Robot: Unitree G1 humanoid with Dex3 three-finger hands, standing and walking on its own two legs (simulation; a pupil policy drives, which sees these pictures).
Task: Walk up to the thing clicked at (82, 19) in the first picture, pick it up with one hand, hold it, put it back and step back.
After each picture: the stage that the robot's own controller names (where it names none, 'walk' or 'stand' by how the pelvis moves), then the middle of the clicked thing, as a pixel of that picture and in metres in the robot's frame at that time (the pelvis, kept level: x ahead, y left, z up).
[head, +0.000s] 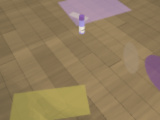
stand; (81, 24) +1.69 -0.01 -0.65
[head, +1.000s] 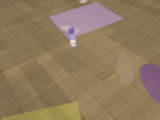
walk; (72, 37) +1.57 +0.22 -0.64
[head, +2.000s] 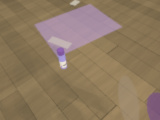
walk; (62, 58) +1.07 +0.28 -0.65
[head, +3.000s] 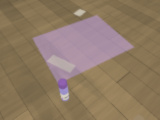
walk; (63, 90) +0.69 +0.19 -0.64
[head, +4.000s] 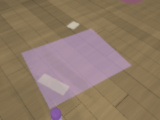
walk; out of the picture +0.47 +0.17 -0.63
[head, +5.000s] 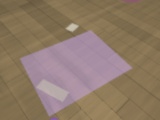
stand; out of the picture +0.41 +0.19 -0.65
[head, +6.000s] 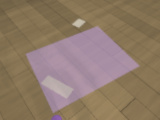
stand; out of the picture +0.40 +0.19 -0.64
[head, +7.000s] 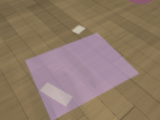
stand; out of the picture +0.36 +0.20 -0.66
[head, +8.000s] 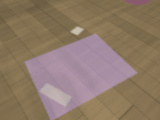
stand; out of the picture +0.38 +0.21 -0.66
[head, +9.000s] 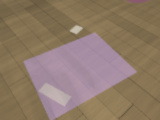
stand; out of the picture +0.37 +0.22 -0.66
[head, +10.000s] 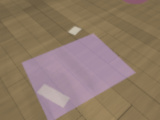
stand; out of the picture +0.36 +0.22 -0.66
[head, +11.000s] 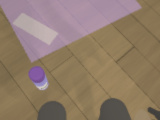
go down; (39, 79) +0.42 +0.20 -0.40
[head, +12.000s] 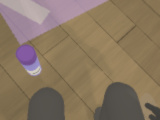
go down; (30, 62) +0.45 +0.21 -0.28
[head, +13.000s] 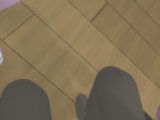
close in; out of the picture +0.45 +0.24 -0.18
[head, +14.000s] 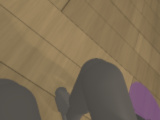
close; out of the picture +0.45 +0.26 -0.17
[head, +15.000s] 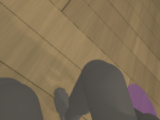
lift; out of the picture +0.43 +0.26 -0.17
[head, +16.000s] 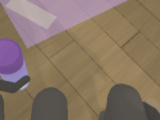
lift; (13, 70) +0.35 +0.23 -0.03
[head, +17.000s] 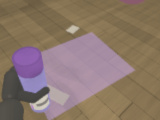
hold; (35, 84) +0.32 +0.16 +0.09
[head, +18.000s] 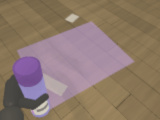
hold; (35, 91) +0.32 +0.17 +0.03
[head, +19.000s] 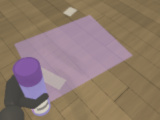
crouch; (35, 90) +0.32 +0.17 +0.01
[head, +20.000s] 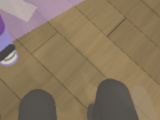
crouch; out of the picture +0.47 +0.22 -0.06
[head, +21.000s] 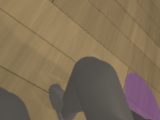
lower; out of the picture +0.48 +0.27 -0.17
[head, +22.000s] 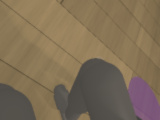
lower; out of the picture +0.47 +0.28 -0.17
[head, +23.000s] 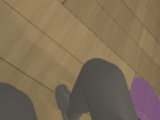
lower; out of the picture +0.46 +0.27 -0.17
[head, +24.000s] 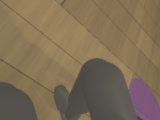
lower; out of the picture +0.46 +0.27 -0.17
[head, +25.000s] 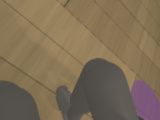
loosen; out of the picture +0.45 +0.25 -0.17
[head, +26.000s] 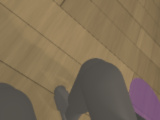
withdraw; out of the picture +0.45 +0.26 -0.17
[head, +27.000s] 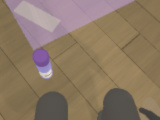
walk; (44, 65) +0.48 +0.18 -0.33
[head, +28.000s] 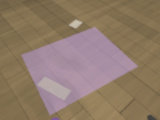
stand; out of the picture +0.39 +0.18 -0.59
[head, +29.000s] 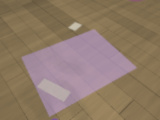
stand; out of the picture +0.40 +0.18 -0.60
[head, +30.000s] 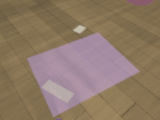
stand; out of the picture +0.40 +0.17 -0.63
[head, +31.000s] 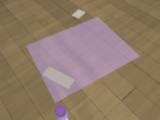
walk; (62, 115) +0.43 +0.16 -0.64
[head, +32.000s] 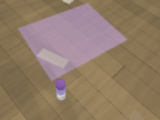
walk; (60, 90) +0.58 +0.12 -0.64
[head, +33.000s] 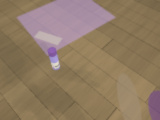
walk; (54, 59) +0.89 +0.27 -0.62
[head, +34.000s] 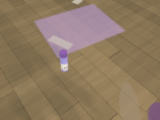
stand; (64, 61) +1.00 +0.18 -0.65
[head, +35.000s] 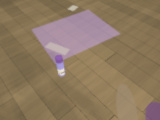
stand; (60, 66) +1.02 +0.23 -0.66
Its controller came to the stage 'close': yes
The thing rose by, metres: 0.69
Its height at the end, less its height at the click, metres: +0.00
